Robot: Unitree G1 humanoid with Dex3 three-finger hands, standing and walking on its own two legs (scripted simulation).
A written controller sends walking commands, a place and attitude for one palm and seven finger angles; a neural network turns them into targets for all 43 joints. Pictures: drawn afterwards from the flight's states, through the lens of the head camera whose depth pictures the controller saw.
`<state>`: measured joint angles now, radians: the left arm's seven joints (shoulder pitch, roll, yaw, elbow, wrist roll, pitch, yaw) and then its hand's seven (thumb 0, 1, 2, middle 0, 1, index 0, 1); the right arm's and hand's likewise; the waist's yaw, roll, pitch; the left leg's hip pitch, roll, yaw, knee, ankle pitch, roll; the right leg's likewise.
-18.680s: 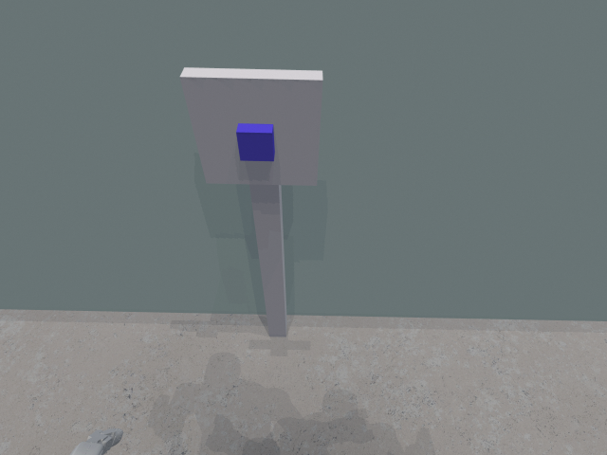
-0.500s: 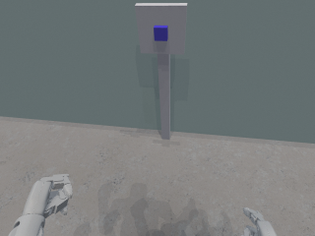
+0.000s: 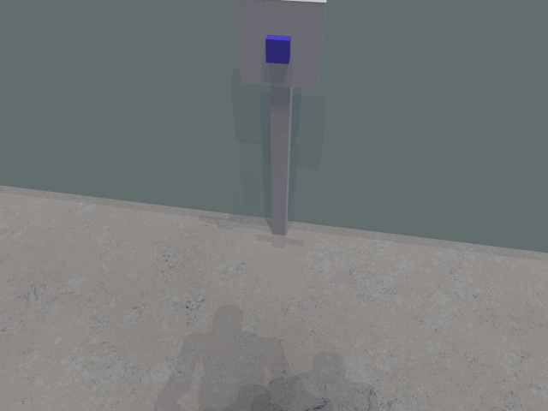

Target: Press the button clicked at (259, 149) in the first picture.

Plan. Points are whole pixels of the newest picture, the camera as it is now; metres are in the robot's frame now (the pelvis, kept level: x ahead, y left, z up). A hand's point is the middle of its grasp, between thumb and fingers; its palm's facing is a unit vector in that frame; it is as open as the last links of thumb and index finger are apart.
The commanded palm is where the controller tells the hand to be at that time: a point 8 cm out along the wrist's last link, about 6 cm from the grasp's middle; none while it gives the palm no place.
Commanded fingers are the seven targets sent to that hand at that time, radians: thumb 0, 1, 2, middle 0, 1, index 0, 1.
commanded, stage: let the arm hang, fingers relaxed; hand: left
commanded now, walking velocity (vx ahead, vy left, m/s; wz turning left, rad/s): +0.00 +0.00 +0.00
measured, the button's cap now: (278, 49) +0.90 +0.04 +0.09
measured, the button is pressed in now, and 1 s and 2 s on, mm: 0 0 0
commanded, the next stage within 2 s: stand and wait in 0.48 s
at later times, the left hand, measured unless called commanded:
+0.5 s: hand out of the picture +0.09 +0.20 -0.16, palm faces -0.01 -0.97 -0.26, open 7.4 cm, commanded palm none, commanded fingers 0.00 0.90 0.90 -0.20 -0.30 -0.20 -0.30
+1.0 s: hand out of the picture +0.10 +0.20 -0.15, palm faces -0.01 -0.95 -0.31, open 7.4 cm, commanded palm none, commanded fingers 0.00 0.90 0.90 -0.20 -0.30 -0.20 -0.30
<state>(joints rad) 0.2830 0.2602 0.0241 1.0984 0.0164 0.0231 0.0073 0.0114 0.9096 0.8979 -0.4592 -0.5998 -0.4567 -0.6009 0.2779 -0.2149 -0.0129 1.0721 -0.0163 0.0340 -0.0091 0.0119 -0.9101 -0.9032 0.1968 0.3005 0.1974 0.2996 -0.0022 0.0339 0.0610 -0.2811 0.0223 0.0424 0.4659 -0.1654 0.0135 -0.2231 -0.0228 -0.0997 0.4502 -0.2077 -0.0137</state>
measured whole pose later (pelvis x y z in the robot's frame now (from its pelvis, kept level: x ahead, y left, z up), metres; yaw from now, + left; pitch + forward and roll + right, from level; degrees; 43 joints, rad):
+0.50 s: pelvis +0.02 -0.01 +0.01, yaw -1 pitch -1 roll +0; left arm 0.13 0.23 0.02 1.12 0.01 -0.01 0.00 0.01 0.91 0.90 -0.20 -0.30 -0.20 -0.30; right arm 0.16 -0.24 -0.01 1.12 -0.01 0.00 -0.02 0.01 -0.91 -0.90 0.20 0.30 0.20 0.30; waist -0.01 0.02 0.05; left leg -0.19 0.02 0.05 0.36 -0.15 0.00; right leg -0.15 -0.02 -0.09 0.37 -0.20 -0.01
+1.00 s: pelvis +0.04 -0.03 +0.01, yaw -1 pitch -1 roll +0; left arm 0.14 0.27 0.02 1.15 0.01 -0.01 0.01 0.01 0.91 0.90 -0.20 -0.30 -0.20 -0.30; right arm 0.14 -0.28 -0.01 1.14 -0.01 0.01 -0.02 0.01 -0.91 -0.90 0.20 0.30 0.20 0.30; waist -0.01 0.03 0.05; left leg -0.14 0.05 0.04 0.33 -0.16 -0.03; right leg -0.10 0.01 -0.10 0.33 -0.21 -0.04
